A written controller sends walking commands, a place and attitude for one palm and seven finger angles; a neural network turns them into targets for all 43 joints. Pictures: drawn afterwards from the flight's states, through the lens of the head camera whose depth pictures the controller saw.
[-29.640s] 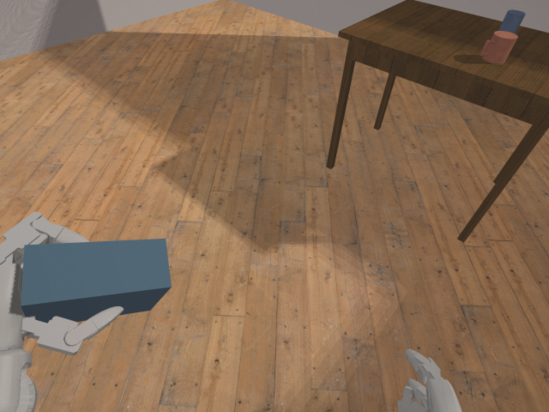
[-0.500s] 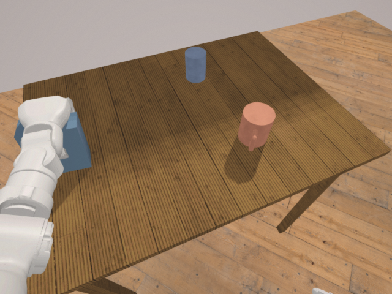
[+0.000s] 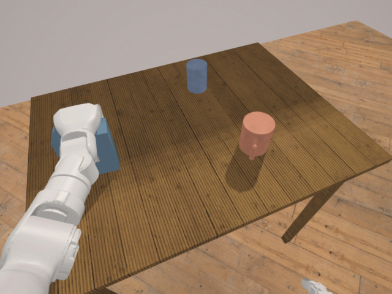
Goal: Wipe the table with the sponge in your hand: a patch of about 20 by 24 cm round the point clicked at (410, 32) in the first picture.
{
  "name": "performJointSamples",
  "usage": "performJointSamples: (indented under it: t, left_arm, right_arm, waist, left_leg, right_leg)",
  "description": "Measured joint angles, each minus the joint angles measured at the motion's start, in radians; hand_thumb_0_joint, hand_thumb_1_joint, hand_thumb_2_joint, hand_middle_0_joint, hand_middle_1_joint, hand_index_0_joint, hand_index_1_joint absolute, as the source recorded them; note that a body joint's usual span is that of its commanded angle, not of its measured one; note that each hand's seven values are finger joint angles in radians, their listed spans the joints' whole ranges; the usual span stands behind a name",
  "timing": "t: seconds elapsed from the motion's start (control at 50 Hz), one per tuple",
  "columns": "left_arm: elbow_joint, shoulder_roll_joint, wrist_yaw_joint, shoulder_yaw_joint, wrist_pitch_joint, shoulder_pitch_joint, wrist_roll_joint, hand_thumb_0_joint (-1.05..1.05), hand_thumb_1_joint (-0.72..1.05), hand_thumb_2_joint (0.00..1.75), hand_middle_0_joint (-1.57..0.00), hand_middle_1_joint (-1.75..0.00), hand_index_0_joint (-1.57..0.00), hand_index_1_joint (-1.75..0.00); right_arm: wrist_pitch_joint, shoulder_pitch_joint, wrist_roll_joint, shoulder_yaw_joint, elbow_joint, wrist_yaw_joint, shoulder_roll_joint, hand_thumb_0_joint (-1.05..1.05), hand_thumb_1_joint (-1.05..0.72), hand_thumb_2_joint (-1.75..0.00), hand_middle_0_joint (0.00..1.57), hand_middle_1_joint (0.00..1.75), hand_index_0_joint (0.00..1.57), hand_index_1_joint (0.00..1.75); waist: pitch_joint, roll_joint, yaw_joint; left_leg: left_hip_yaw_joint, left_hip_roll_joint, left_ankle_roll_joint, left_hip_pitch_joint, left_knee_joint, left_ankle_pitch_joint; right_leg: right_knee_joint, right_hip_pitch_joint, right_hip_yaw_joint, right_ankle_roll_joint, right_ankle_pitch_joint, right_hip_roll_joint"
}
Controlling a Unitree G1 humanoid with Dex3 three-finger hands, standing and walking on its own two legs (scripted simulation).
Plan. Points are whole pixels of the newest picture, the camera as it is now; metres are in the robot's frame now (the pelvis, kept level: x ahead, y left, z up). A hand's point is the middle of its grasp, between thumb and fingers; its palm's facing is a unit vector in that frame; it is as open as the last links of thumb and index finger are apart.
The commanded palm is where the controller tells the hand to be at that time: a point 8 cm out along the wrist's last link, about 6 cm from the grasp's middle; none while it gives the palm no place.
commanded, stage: slide across to the middle lane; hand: left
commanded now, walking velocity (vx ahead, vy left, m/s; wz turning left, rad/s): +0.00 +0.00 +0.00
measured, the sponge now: (91, 155) +0.42 +0.27 +0.02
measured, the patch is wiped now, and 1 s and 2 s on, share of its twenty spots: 0.20 0.65 0.70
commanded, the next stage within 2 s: wipe back along the middle lane in 0.04 s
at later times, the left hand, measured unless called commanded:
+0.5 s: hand (107, 142) +0.42 +0.22 +0.07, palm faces -0.03 -0.03 -1.00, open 9.9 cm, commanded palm +0.38 +0.22 +0.12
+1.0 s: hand (101, 162) +0.36 +0.22 +0.07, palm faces +0.01 -0.04 -1.00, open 9.9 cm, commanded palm +0.32 +0.20 +0.11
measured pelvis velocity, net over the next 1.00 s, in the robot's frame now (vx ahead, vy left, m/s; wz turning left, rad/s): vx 0.00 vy -0.01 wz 0.00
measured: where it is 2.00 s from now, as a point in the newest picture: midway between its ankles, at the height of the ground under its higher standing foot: outside the picture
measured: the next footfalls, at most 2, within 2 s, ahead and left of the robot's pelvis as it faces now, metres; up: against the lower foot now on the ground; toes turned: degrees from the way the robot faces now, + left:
none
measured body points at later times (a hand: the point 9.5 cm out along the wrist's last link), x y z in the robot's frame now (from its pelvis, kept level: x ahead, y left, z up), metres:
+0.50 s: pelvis +0.00 -0.02 +0.00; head +0.02 -0.04 +0.45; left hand +0.41 +0.21 +0.13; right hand +0.13 -0.27 -0.13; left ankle +0.00 +0.10 -0.73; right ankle -0.04 -0.11 -0.73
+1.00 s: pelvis +0.00 -0.01 +0.00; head +0.00 -0.04 +0.45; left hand +0.36 +0.21 +0.12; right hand +0.20 -0.25 -0.10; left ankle +0.00 +0.10 -0.73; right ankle -0.04 -0.11 -0.73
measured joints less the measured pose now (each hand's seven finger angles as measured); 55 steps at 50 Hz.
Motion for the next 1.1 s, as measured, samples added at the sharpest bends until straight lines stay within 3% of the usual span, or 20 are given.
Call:
performJointSamples:
  t: [0.16, 0.4, 0.58, 0.7, 0.84, 1.1]
  left_arm:
    - [0.02, -0.024, -0.01, -0.049, 0.008, -0.045, -0.003, 0.0, -0.49, 1.06, -0.74, -1.36, -0.75, -1.36]
    - [-0.035, -0.079, 0.044, -0.013, 0.057, 0.039, -0.011, 0.0, -0.48, 1.06, -0.73, -1.37, -0.74, -1.37]
    - [-0.126, -0.088, 0.021, -0.043, 0.117, 0.112, -0.027, 0.0, -0.48, 1.06, -0.72, -1.38, -0.73, -1.39]
    - [-0.189, -0.074, -0.01, -0.057, 0.109, 0.159, -0.024, 0.0, -0.47, 1.06, -0.72, -1.39, -0.72, -1.39]
    - [-0.308, -0.086, -0.003, -0.073, 0.108, 0.256, -0.03, 0.0, -0.47, 1.06, -0.71, -1.4, -0.72, -1.4]
    - [-0.452, -0.126, -0.002, -0.143, 0.191, 0.34, -0.022, 0.0, -0.47, 1.06, -0.71, -1.4, -0.72, -1.4]
  right_arm:
    - [-0.002, -0.008, 0.0, -0.006, 0.005, -0.011, -0.01, 0.0, -0.9, -0.9, 0.2, 0.3, 0.2, 0.3]
    - [0.037, 0.003, -0.001, 0.001, 0.007, 0.001, -0.01, 0.0, -0.9, -0.9, 0.2, 0.3, 0.2, 0.3]
    - [0.058, -0.02, 0.016, 0.009, -0.01, -0.003, -0.018, 0.01, -0.9, -0.9, 0.2, 0.3, 0.2, 0.3]
    - [0.06, -0.051, 0.019, 0.01, -0.041, -0.013, -0.022, 0.01, -0.9, -0.9, 0.2, 0.3, 0.2, 0.3]
    - [0.061, -0.071, 0.02, 0.007, -0.065, -0.008, -0.027, 0.0, -0.9, -0.9, 0.2, 0.3, 0.2, 0.3]
    - [0.071, -0.118, 0.022, 0.028, -0.07, 0.006, -0.002, 0.01, -0.9, -0.9, 0.2, 0.3, 0.2, 0.3]
  waist:
    - [0.004, -0.003, 0.0]
    - [-0.013, 0.011, 0.0]
    - [-0.011, 0.009, 0.015]
    - [-0.009, 0.003, 0.023]
    - [-0.013, 0.008, 0.045]
    - [-0.002, 0.016, 0.073]
  left_leg:
    - [-0.012, 0.002, -0.009, -0.001, 0.005, -0.001]
    - [0.007, 0.015, -0.019, 0.025, -0.013, -0.002]
    - [0.0, 0.018, -0.024, 0.063, -0.026, 0.001]
    - [0.001, 0.02, -0.026, 0.08, -0.032, 0.004]
    - [0.004, 0.016, -0.022, 0.102, -0.034, 0.001]
    - [0.005, 0.0, -0.012, 0.124, -0.04, 0.01]
  right_leg:
    - [0.007, 0.001, -0.012, -0.008, -0.006, 0.003]
    - [0.012, 0.009, 0.009, -0.019, -0.011, 0.014]
    - [0.0, 0.048, 0.003, -0.025, -0.011, 0.018]
    - [-0.007, 0.064, 0.003, -0.028, -0.006, 0.02]
    - [-0.01, 0.086, 0.007, -0.023, -0.008, 0.016]
    - [-0.003, 0.105, 0.007, -0.013, -0.008, 0.0]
